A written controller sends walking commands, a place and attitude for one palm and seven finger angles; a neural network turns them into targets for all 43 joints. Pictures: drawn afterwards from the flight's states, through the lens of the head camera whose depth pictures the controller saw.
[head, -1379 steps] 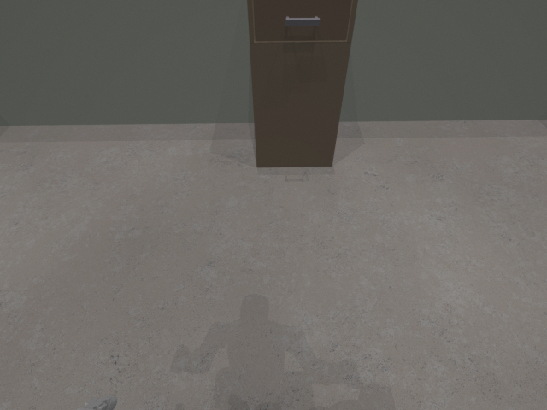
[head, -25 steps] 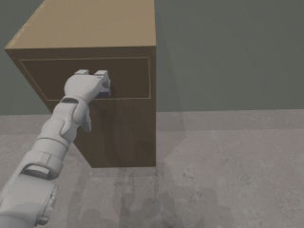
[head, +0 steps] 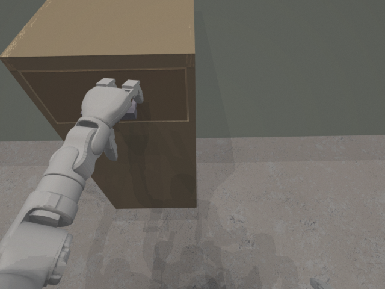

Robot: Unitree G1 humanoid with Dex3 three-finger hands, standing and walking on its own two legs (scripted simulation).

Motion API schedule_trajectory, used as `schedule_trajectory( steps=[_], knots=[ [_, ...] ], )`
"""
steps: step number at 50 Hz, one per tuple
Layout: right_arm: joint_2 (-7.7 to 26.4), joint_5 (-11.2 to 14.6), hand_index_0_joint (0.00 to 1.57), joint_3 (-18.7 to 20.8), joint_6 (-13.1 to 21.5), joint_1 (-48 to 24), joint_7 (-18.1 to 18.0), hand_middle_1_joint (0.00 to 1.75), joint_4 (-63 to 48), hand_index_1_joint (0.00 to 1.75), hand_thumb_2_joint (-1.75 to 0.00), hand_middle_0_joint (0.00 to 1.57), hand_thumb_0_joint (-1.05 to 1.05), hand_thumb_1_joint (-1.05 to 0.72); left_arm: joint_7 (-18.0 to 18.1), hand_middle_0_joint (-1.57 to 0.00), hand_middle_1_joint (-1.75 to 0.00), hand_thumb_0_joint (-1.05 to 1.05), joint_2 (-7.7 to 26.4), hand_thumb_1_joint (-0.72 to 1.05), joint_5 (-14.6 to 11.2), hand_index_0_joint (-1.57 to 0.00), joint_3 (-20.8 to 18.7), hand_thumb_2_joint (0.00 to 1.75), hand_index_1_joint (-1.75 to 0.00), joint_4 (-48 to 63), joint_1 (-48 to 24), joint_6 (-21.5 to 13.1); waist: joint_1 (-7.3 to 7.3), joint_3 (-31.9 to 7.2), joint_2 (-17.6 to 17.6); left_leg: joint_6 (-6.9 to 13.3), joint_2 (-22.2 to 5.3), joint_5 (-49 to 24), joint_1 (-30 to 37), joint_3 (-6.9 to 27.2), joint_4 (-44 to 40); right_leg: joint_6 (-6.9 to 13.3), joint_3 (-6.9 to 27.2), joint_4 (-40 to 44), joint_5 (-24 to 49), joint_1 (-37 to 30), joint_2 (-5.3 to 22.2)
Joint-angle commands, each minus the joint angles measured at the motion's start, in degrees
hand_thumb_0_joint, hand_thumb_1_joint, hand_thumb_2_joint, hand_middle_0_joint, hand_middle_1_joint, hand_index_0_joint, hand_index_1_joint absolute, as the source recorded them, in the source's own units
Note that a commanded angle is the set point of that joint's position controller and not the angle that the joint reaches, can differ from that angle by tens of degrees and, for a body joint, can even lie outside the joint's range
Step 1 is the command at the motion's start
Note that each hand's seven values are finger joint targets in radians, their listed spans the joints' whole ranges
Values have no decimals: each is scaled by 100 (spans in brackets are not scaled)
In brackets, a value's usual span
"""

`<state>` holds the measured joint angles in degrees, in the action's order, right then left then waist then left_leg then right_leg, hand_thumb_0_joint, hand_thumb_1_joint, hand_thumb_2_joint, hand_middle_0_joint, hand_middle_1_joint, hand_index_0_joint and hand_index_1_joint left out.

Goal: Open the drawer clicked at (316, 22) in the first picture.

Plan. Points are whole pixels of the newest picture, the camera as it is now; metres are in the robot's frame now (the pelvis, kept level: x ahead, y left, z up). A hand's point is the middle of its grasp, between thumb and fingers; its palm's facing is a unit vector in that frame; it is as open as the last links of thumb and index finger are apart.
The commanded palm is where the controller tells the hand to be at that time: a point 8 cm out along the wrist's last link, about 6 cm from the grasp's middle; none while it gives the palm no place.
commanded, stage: re-aim the fingers above the handle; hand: left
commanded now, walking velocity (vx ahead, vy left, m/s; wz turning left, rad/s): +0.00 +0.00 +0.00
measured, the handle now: (111, 107) +0.54 +0.23 +0.04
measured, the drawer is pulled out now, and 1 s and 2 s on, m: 0.00 0.00 0.00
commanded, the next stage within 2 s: lower the fingers behind the handle in 0.18 s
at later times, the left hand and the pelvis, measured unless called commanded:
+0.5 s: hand (118, 118) +0.45 +0.18 +0.09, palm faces +0.10 -0.10 -0.99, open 13.8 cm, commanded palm +0.42 +0.22 +0.14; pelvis -0.01 +0.00 +0.00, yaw -1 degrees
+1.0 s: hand (106, 129) +0.45 +0.21 +0.06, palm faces +0.01 -0.04 -1.00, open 13.9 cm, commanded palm +0.43 +0.22 +0.10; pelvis -0.01 +0.01 -0.01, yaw -1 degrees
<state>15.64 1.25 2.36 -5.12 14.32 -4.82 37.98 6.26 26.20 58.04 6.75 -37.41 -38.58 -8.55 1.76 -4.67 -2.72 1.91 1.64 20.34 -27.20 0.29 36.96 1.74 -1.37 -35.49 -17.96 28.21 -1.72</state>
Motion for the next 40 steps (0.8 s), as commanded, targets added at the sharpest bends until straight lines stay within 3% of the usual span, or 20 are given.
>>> schedule_trajectory(
  steps=[1,4,6,7,9,11,13,14,16,18,20,21,23,26,29,31,33,34,37,40],
  knots=[
    [529,8,20,98,147,65,95,30,-385,30,-90,20,0,-90,1214,-30,-120,0,2503,-50,89,-30,-1695,30,-120,402,-2838,790,-351,-2462,-88,-109,73,-2678,459,-106,-293,107,85,67,2330,-1575,-37],
    [639,54,20,55,62,-22,151,30,-377,30,-90,20,0,-90,1043,-30,-120,0,2095,-50,168,-30,-1105,30,-120,-709,-2193,1680,-310,-2171,298,-98,15,-2309,211,-288,-490,15,96,233,2296,-1704,8],
    [797,104,20,69,-82,53,142,30,-428,30,-90,20,0,-90,510,-30,-120,0,1957,-50,114,-30,-830,30,-120,-1277,-1930,2069,-176,-2250,792,-39,0,-2221,180,-330,-570,-42,127,381,2432,-1958,17],
    [857,159,20,78,-133,64,115,30,-533,30,-90,20,0,-90,177,-30,-120,0,1641,-50,52,-30,-400,30,-120,-1174,-1978,2160,-29,-2115,844,16,-11,-2193,290,-357,-587,-76,115,442,2512,-1873,35],
    [914,210,20,156,-134,50,41,30,-723,30,-90,20,0,-90,-486,-30,-120,0,878,-50,-230,-30,294,30,-120,-492,-2142,2059,269,-2007,1018,140,-5,-2190,681,-298,-547,-133,97,594,2599,-1670,30],
    [876,158,20,181,-61,17,-51,30,-777,30,-90,20,0,-90,-978,-30,-120,0,384,-50,-465,-30,717,30,-120,568,-2693,1501,546,-1902,937,218,20,-2211,1026,-155,-468,-139,129,671,2511,-1381,38],
    [792,113,20,158,45,54,-114,30,-681,30,-90,20,0,-90,-1036,-30,-120,0,745,-50,-508,-30,380,30,-120,1097,-2786,945,413,-1927,401,230,82,-2291,1325,-11,-402,-69,163,589,2231,-1159,7],
    [737,97,20,141,99,91,-144,30,-651,30,-90,20,0,-90,-991,-30,-120,0,733,-50,-500,-30,421,30,-120,1497,-3180,672,438,-2017,40,213,94,-2382,1528,65,-357,-33,161,542,2081,-952,-2],
    [703,18,20,187,148,322,-174,30,-496,30,-90,20,0,-90,-735,-30,-120,0,1260,-50,-425,-30,-82,30,-120,1852,-3562,138,376,-2082,-328,145,52,-2723,1747,137,-229,46,127,443,1968,-631,-40],
    [632,-34,20,229,168,451,-154,30,-442,30,-90,20,0,-90,-254,-30,-120,0,1882,-50,-326,-30,-969,30,-120,1728,-3251,-273,109,-2241,-297,60,30,-2909,1494,143,-90,89,97,218,2025,-625,-58],
    [532,-47,20,192,180,415,-45,30,-395,30,-90,20,0,-90,391,-30,-120,0,2285,-50,-163,-30,-1594,30,-120,1417,-2966,-308,-153,-2303,-452,-65,52,-3077,1001,149,-68,134,48,-11,2171,-821,-56],
    [533,-67,20,187,184,387,14,30,-370,30,-90,20,0,-90,739,-30,-120,0,2571,-50,-54,-30,-1940,30,-120,1143,-2818,-159,-305,-2293,-415,-113,70,-2974,678,132,-97,157,22,-78,2114,-961,-69],
    [470,-32,20,137,197,202,137,30,-374,30,-90,20,0,-90,1245,-30,-120,0,1995,-50,70,-30,-1533,30,-120,521,-2517,381,-302,-1966,-235,-156,58,-2603,319,5,-148,156,-43,-120,1952,-814,-80],
    [599,-57,20,164,135,144,277,30,-346,30,-90,20,0,-90,1530,-30,-120,0,1638,-50,337,-30,-1139,30,-120,-434,-2159,1326,-277,-2266,1,-168,-4,-2509,242,-155,-201,130,-70,-104,1899,-894,-106],
    [746,22,20,199,7,264,336,30,-422,30,-90,20,0,-90,1140,-30,-120,0,1143,-50,343,-30,-424,30,-120,-864,-2160,2117,-60,-2539,321,-78,-58,-2420,435,-238,-274,47,-20,79,2071,-1105,-94],
    [826,95,20,257,-73,294,245,30,-524,30,-90,20,0,-90,605,-30,-120,0,613,-50,80,-30,163,30,-120,-661,-2638,2267,343,-2540,692,36,-72,-2334,691,-175,-272,-25,19,270,2110,-1053,-80],
    [878,101,20,298,-59,286,102,30,-568,30,-90,20,0,-90,98,-30,-120,0,647,-50,-184,-30,207,30,-120,-134,-2922,1951,502,-2400,855,140,-53,-2134,912,-95,-261,-81,67,400,2037,-1008,-51],
    [854,74,20,268,-32,246,14,30,-593,30,-90,20,0,-90,-142,-30,-120,0,465,-50,-276,-30,408,30,-120,101,-3110,1686,602,-2236,899,185,-1,-2005,941,-54,-243,-106,79,436,1977,-933,-30],
    [747,-9,20,201,104,377,-165,30,-441,30,-90,20,0,-90,-327,-30,-120,0,983,-50,-208,-30,43,30,-120,444,-3477,730,527,-1913,338,201,35,-1748,952,61,-208,-32,134,365,1542,-589,0],
    [661,-26,20,208,127,596,-87,30,-295,30,-90,20,0,-90,-271,-30,-120,0,456,-50,26,-30,348,30,-120,-148,-2762,343,456,-1267,69,90,-22,-1755,836,123,-93,73,20,284,1117,231,-58]
  ],
)
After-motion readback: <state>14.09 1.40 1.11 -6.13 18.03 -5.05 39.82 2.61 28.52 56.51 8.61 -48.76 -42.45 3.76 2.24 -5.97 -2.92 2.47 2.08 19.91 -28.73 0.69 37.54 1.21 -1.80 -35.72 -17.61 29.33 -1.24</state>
